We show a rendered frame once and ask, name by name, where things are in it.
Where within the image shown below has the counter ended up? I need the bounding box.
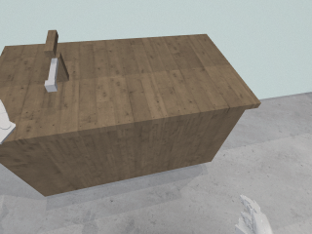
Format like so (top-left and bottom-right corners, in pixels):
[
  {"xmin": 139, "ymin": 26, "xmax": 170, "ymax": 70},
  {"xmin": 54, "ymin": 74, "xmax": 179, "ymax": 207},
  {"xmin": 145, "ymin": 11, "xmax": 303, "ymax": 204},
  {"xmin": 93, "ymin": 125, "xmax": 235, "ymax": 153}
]
[{"xmin": 0, "ymin": 29, "xmax": 261, "ymax": 197}]

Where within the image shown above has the tap lever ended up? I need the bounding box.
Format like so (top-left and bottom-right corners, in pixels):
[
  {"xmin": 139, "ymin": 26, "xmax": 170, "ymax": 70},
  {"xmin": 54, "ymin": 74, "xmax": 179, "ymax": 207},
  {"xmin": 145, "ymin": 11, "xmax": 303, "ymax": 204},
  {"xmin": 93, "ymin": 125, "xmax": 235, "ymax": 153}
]
[{"xmin": 44, "ymin": 58, "xmax": 59, "ymax": 93}]

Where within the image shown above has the left robot hand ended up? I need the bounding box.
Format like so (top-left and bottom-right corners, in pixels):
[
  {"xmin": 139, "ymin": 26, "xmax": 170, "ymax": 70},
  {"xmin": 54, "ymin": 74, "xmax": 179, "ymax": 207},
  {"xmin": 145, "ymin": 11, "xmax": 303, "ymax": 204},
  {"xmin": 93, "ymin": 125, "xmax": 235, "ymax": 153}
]
[{"xmin": 0, "ymin": 99, "xmax": 16, "ymax": 144}]

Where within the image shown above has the right robot hand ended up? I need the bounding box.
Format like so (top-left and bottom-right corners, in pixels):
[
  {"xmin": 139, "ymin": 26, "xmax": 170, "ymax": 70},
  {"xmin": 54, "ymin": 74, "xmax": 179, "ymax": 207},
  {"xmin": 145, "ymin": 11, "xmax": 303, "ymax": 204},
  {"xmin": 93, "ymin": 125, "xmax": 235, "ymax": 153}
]
[{"xmin": 235, "ymin": 194, "xmax": 274, "ymax": 234}]

